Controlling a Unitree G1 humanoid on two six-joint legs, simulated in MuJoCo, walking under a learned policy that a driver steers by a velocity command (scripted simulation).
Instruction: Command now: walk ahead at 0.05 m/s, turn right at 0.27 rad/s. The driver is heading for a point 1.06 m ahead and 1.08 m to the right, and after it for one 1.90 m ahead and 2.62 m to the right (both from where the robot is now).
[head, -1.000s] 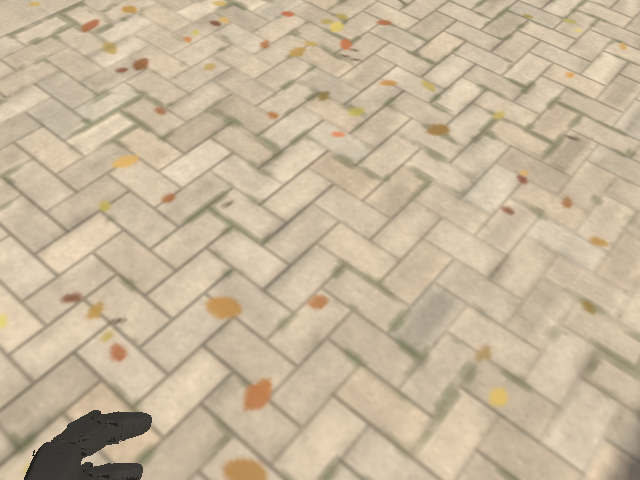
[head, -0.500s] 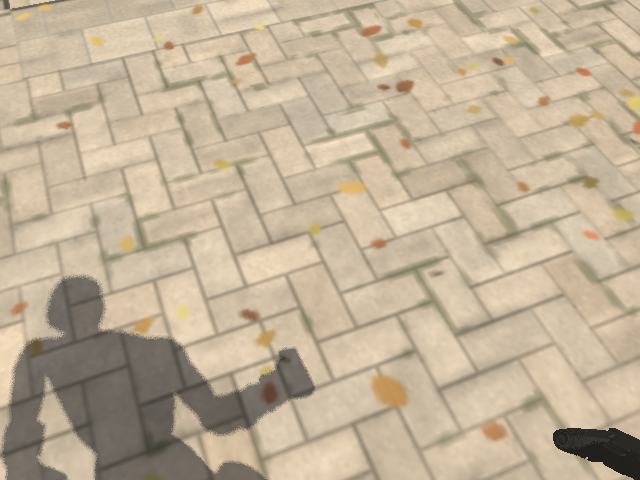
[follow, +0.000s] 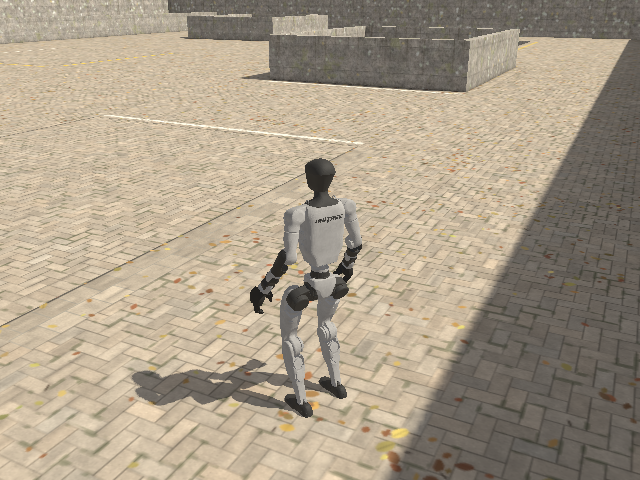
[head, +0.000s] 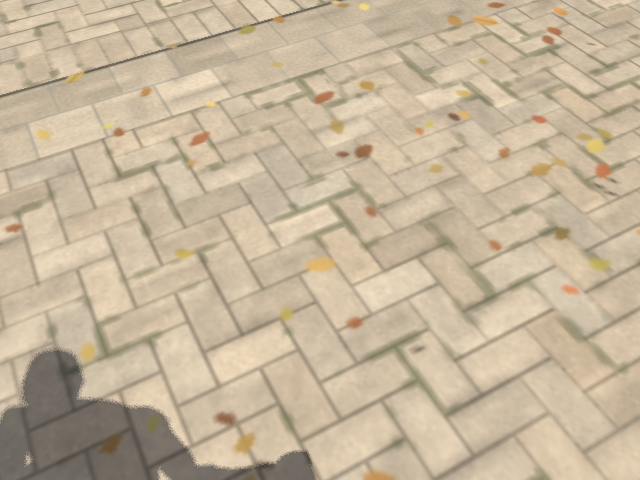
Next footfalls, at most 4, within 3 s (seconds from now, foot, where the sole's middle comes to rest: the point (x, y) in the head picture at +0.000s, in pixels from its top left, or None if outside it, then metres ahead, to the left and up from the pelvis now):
0.42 right None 0.05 -0.15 -0.77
0.88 left None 0.15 0.05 -0.77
1.28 right None -0.02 -0.17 -0.77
1.76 left None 0.17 -0.04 -0.77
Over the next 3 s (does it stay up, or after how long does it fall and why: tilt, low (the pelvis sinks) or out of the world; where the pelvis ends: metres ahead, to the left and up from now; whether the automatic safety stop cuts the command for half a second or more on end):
stays up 0.34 -0.59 0.01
